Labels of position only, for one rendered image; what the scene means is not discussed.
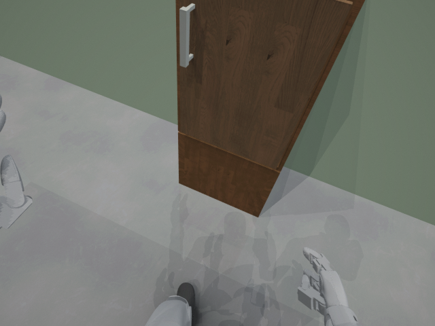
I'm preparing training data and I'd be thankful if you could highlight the robot left shin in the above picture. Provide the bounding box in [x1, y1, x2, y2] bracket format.
[167, 295, 189, 306]

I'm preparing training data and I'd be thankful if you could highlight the right robot forearm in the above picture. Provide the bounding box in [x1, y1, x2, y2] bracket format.
[324, 306, 361, 326]

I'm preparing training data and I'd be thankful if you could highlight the cupboard door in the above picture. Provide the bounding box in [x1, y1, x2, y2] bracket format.
[179, 0, 353, 169]

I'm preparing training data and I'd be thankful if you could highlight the handle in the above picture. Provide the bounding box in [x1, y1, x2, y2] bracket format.
[179, 3, 195, 68]

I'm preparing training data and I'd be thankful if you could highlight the robot left foot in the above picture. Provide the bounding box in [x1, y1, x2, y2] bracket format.
[177, 283, 195, 326]

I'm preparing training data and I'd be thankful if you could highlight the robot right hand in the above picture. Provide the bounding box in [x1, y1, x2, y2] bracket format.
[298, 247, 349, 315]

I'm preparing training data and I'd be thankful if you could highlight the robot left hand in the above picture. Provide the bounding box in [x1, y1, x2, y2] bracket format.
[0, 95, 33, 229]

